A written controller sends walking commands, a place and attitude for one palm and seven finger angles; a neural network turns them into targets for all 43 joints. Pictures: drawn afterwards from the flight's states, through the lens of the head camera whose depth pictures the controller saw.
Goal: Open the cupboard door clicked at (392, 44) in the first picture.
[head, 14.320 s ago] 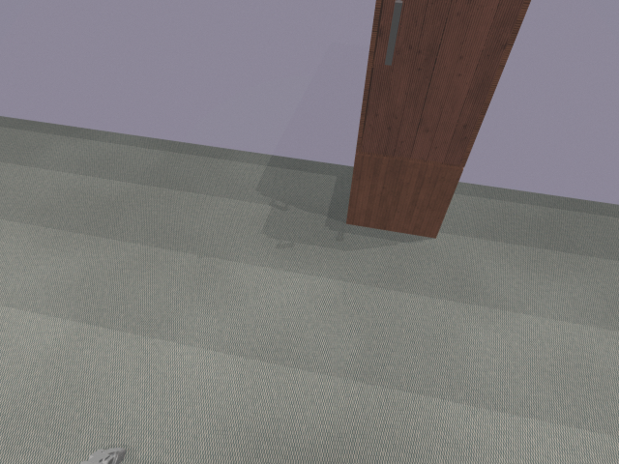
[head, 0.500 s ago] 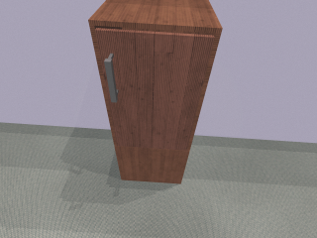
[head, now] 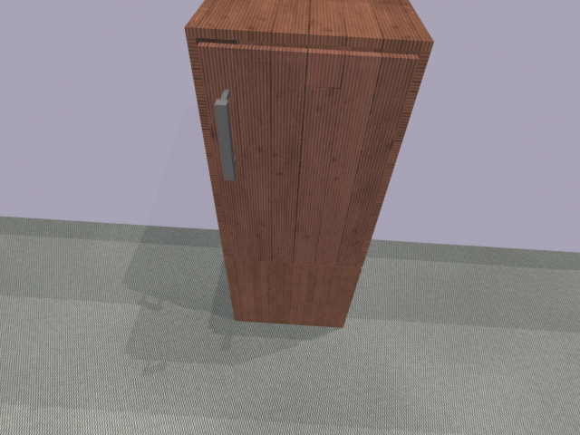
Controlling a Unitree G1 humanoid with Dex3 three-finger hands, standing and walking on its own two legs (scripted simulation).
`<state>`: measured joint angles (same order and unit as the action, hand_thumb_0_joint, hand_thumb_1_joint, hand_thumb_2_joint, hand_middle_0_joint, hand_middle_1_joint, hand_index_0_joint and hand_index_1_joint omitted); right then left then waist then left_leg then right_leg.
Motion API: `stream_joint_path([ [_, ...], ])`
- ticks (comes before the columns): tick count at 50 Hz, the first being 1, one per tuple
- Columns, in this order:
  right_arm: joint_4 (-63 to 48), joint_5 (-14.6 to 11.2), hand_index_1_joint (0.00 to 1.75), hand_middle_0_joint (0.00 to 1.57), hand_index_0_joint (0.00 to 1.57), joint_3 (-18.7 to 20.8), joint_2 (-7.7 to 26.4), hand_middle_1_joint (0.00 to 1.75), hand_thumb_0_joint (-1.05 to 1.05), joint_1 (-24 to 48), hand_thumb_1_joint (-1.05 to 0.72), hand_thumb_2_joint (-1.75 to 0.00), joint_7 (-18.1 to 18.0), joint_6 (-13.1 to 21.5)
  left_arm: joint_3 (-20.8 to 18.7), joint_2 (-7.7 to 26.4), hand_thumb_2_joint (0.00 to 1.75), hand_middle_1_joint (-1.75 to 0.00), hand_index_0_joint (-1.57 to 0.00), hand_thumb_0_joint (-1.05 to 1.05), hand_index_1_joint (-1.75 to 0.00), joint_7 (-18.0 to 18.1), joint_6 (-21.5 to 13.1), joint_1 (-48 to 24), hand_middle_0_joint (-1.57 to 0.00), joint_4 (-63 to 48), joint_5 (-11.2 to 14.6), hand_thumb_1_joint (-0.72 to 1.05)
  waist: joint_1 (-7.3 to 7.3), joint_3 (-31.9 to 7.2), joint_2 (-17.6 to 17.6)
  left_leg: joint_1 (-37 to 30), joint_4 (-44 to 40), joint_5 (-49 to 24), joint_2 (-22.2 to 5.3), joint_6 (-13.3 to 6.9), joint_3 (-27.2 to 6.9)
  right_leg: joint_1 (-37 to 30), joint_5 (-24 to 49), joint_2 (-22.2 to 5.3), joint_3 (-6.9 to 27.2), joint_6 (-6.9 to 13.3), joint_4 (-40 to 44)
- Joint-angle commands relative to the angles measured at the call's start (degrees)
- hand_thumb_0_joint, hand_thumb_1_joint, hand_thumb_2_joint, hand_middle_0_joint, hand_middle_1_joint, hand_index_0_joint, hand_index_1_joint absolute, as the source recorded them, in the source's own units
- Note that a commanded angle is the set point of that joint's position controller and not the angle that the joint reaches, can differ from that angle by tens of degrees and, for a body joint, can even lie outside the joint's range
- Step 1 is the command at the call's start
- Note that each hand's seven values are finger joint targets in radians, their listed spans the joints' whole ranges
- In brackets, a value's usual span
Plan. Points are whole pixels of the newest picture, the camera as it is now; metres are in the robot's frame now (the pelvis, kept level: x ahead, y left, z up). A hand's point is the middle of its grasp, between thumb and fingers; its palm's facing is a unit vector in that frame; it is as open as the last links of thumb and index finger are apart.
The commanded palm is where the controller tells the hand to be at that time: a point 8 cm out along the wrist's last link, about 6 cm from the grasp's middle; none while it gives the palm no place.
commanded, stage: come to a stop and stand still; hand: left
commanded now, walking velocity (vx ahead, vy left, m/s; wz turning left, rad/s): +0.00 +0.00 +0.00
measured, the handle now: (228, 136) +0.61 +0.16 +0.09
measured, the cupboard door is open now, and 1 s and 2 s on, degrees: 0 0 0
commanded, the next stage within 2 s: look again from close up in 0.12 s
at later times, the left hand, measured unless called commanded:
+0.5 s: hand out of the picture -0.01 +0.14 -0.18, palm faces +0.03 -0.99 -0.15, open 7.4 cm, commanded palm none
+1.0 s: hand (165, 405) +0.18 +0.18 -0.06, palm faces +0.26 -0.94 -0.22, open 7.4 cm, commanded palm +0.14 +0.20 -0.05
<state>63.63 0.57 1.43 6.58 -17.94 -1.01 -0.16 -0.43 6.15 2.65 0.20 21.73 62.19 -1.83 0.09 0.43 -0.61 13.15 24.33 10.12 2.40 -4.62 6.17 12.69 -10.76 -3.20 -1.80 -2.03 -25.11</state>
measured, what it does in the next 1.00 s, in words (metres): stands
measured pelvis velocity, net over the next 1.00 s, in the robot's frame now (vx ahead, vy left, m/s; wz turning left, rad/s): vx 0.03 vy -0.01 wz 0.03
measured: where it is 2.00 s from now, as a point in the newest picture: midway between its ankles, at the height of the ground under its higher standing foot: outside the picture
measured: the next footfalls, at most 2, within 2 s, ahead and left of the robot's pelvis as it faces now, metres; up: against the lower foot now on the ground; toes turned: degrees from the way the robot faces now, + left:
none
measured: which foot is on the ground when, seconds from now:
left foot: down 0.00-1.00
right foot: down 0.00-1.00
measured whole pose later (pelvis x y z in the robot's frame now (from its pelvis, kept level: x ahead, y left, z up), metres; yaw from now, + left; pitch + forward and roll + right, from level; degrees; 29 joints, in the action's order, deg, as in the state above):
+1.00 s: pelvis +0.03 -0.01 -0.01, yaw +2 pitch +0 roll +0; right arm 49.1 -3.5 -0.4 13.6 -21.7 -4.2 15.2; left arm -0.3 11.6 9.3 -0.2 29.0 9.4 8.0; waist 1.7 -2.1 1.5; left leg 16.6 32.1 15.8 2.6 -3.5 4.4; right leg 15.8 -18.1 -3.8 -3.4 -0.5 -34.0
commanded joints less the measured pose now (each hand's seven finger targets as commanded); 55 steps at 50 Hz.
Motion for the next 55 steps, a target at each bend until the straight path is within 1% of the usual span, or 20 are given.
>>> stream_joint_path([
  [1,-2.3,0.1,0.30,0.20,0.20,1.2,6.8,0.30,0.00,-2.5,-0.90,-0.90,-0.3,0.7,-0.5,3.3,0.90,-0.30,-0.20,0.00,-0.30,0.1,-0.9,5.6,-0.20,-0.7,0.1,0.90,-0.37,5.5,0.9,5.1,-11.6,16.1,-10.1,2.2,-11.7,1.5,-2.4,-1.6,2.4,2.0,3.2],
  [21,-1.1,-0.1,0.30,0.20,0.20,0.4,5.9,0.30,0.00,-2.5,-0.90,-0.90,-0.3,1.3,-0.2,4.1,0.90,-0.30,-0.20,0.00,-0.30,0.2,-1.6,4.3,-0.20,-0.2,0.5,0.90,0.03,4.0,0.1,0.3,-8.7,5.8,-8.9,2.7,-8.9,1.1,1.0,-2.9,4.4,2.4,5.1],
  [27,-0.6,-0.1,0.30,0.20,0.20,0.2,5.6,0.30,0.00,-2.8,-0.90,-0.90,-0.4,1.3,-0.2,4.1,0.90,-0.30,-0.20,0.00,-0.30,0.2,-1.5,3.6,-0.20,-0.3,0.6,0.90,-0.07,5.0,0.4,0.9,-8.9,6.2,-8.9,2.8,-8.8,0.8,0.8,-2.9,4.1,2.4,5.2],
  [35,-0.1,-0.1,0.30,0.20,0.20,0.0,5.1,0.30,0.00,-3.3,-0.90,-0.90,-0.5,1.5,-0.2,4.2,0.90,-0.30,-0.20,0.00,-0.30,0.3,-1.6,2.9,-0.20,-0.4,0.7,0.90,-0.02,3.8,0.3,-0.6,-7.8,2.1,-8.9,2.9,-8.0,-0.4,2.7,-3.0,4.2,2.5,5.3],
  [40,0.1,-0.2,0.30,0.20,0.20,0.0,5.0,0.30,0.00,-3.1,-0.90,-0.90,-0.5,1.4,-0.2,4.1,0.90,-0.30,-0.20,0.00,-0.30,0.3,-1.5,2.9,-0.20,-0.1,0.7,0.90,-0.11,5.2,0.2,-0.4,-8.4,3.5,-9.0,2.9,-8.1,0.3,1.8,-3.0,4.2,2.4,5.5],
  [41,-4.6,-0.3,0.30,0.20,0.20,-0.6,8.1,0.30,0.00,2.6,-0.90,-0.90,0.0,2.2,0.5,7.7,0.90,-0.30,-0.20,0.00,-0.30,2.0,-2.1,3.7,-0.20,1.2,0.0,0.90,-1.85,6.8,-2.9,3.4,3.0,-3.2,-9.6,4.1,-6.2,1.7,9.0,-4.5,5.0,3.0,4.0],
  [42,-26.4,-2.8,0.30,0.20,0.20,0.0,18.4,0.30,0.00,1.8,-0.90,-0.90,-2.5,9.6,-4.2,18.8,0.89,-0.32,-0.20,0.00,-0.32,1.3,-14.0,-38.1,-0.20,-88.6,12.0,0.88,6.89,-22.4,8.2,-13.9,-2.2,-1.9,-3.5,4.4,-7.1,-1.5,3.9,2.3,-1.0,3.0,-1.7],
  [43,-22.7,-3.5,0.30,0.20,0.20,-2.3,13.5,0.30,0.00,6.7,-0.90,-0.90,-4.0,15.5,-3.5,15.3,0.88,-0.33,-0.20,0.00,-0.33,4.1,-10.6,-18.2,-0.20,-75.3,8.0,0.85,1.25,-19.3,13.9,-12.2,-5.7,1.4,-6.1,5.0,-7.5,1.4,-4.6,3.4,-2.2,4.4,-6.4],
  [44,-19.4,-3.6,0.30,0.20,0.20,-1.1,13.3,0.30,0.00,6.4,-0.90,-0.90,-4.2,17.6,-2.3,12.4,0.87,-0.34,-0.21,0.00,-0.34,7.2,-7.9,-15.2,-0.21,-70.0,8.6,0.83,2.16,-13.3,13.6,-5.1,-6.9,10.0,-6.0,6.4,-9.0,5.2,-8.4,3.5,-3.2,3.9,-7.8],
  [45,-19.0,-4.1,0.30,0.20,0.20,-1.0,10.9,0.30,0.00,4.1,-0.90,-0.90,-3.4,17.7,4.5,-0.3,0.86,-0.36,-0.21,0.00,-0.36,7.6,-1.9,2.3,-0.21,-57.0,8.8,0.81,2.27,-4.9,9.1,1.3,-7.8,15.3,-6.1,5.6,-10.8,8.6,-8.7,3.3,-4.2,3.6,-8.1],
  [46,-23.5,-4.8,0.30,0.20,0.20,-1.0,12.2,0.30,0.00,3.7,-0.90,-0.90,-3.3,18.7,7.4,-1.7,0.85,-0.37,-0.21,0.00,-0.37,6.6,-1.8,-2.3,-0.21,-68.3,11.2,0.78,2.28,-0.9,9.1,4.1,-6.2,17.7,-5.6,5.0,-11.6,8.1,-7.8,3.0,-4.2,3.4,-7.0],
  [47,-24.8,-5.1,0.30,0.20,0.20,-0.4,13.9,0.30,0.00,4.9,-0.90,-0.90,-3.8,20.1,6.5,0.5,0.84,-0.39,-0.21,0.00,-0.39,5.8,-4.0,-3.0,-0.21,-72.8,11.7,0.76,2.59,-0.7,7.5,4.6,-4.3,19.0,-5.7,4.8,-11.7,8.6,-9.1,2.8,-3.6,3.2,-5.6],
  [48,-26.0,-4.3,0.30,0.20,0.20,-0.5,14.4,0.30,0.00,5.5,-0.90,-0.90,-4.0,21.5,6.9,0.7,0.83,-0.40,-0.21,0.00,-0.40,5.2,-6.5,-1.7,-0.21,-73.4,11.2,0.74,2.97,0.2,4.8,5.8,-1.8,18.3,-4.6,4.5,-11.1,9.5,-10.5,2.8,-3.2,3.2,-4.6],
  [49,-27.6,-3.8,0.30,0.20,0.20,-0.1,15.0,0.30,0.00,4.9,-0.90,-0.90,-3.7,22.0,5.6,1.8,0.82,-0.42,-0.21,0.00,-0.42,4.6,-8.0,-0.2,-0.21,-69.7,10.4,0.71,4.01,1.8,-0.8,7.8,1.1,17.5,-3.7,4.3,-11.3,11.8,-12.4,2.9,-3.3,3.0,-4.6],
  [50,-28.4,-2.8,0.30,0.20,0.20,0.5,15.3,0.30,0.00,4.7,-0.90,-0.90,-3.2,21.8,5.2,0.9,0.81,-0.43,-0.22,0.00,-0.43,3.4,-10.3,-1.8,-0.22,-67.0,10.1,0.69,4.36,2.8,-9.4,10.4,3.9,16.5,-3.4,4.4,-11.4,15.3,-14.8,3.2,-3.8,2.9,-5.7],
  [51,-29.4,-2.2,0.30,0.20,0.20,1.3,15.3,0.30,0.00,5.6,-0.90,-0.90,-2.8,21.6,4.0,-0.5,0.80,-0.45,-0.22,0.00,-0.45,1.3,-13.2,1.4,-0.22,-60.9,10.4,0.67,3.04,4.8,-15.8,13.7,6.7,16.8,-3.4,4.5,-10.9,19.2,-17.8,3.5,-4.7,2.7,-7.8],
  [52,-30.6,-1.7,0.30,0.20,0.20,2.0,15.3,0.30,0.00,6.4,-0.90,-0.90,-2.1,21.3,1.8,-0.5,0.79,-0.47,-0.22,0.00,-0.47,-1.6,-16.7,7.2,-0.22,-55.5,11.1,0.64,1.18,4.8,-19.8,17.5,9.8,15.7,-3.1,4.8,-9.8,21.9,-20.0,3.7,-5.2,2.9,-9.9],
  [53,-32.0,-1.5,0.30,0.20,0.20,2.7,15.0,0.30,0.00,7.1,-0.90,-0.90,-1.2,21.0,-0.8,0.4,0.78,-0.48,-0.22,0.00,-0.48,-4.8,-20.6,12.7,-0.22,-53.5,12.4,0.62,-0.90,2.3,-21.2,20.1,12.8,14.0,-2.7,5.1,-8.5,23.0,-20.6,3.7,-5.0,3.2,-12.0],
  [54,-33.3,-1.8,0.30,0.20,0.20,3.6,15.1,0.30,0.00,7.5,-0.90,-0.90,0.1,19.9,-6.2,4.5,0.77,-0.50,-0.22,0.00,-0.50,-8.7,-23.6,18.6,-0.22,-50.9,13.3,0.60,-3.81,0.2,-17.3,21.0,14.6,10.7,-1.9,5.8,-6.9,21.1,-17.9,3.5,-4.1,4.0,-13.6],
  [55,-35.6,-1.3,0.30,0.20,0.20,3.9,15.4,0.30,0.00,9.1,-0.90,-0.90,1.0,18.9,-9.2,6.7,0.76,-0.51,-0.22,0.00,-0.51,-12.7,-27.0,19.0,-0.22,-51.8,14.8,0.57,-4.15,-2.0,-14.5,21.7,17.2,8.1,-1.0,6.1,-5.9,19.6,-14.2,3.3,-3.8,4.6,-15.9],
])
